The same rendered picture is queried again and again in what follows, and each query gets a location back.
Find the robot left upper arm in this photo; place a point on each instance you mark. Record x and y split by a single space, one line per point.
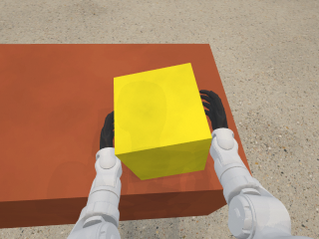
102 230

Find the robot right forearm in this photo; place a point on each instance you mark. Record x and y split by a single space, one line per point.
230 169

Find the robot right upper arm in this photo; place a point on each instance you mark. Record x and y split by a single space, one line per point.
259 217

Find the robot left hand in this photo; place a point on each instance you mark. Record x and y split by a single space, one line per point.
107 133

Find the pedestal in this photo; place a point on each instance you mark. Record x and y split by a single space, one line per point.
54 99

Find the robot left forearm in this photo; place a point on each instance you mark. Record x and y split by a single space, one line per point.
104 197

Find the robot right hand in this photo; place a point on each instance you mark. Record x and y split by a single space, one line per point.
216 111

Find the carton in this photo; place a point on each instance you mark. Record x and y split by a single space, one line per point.
160 124

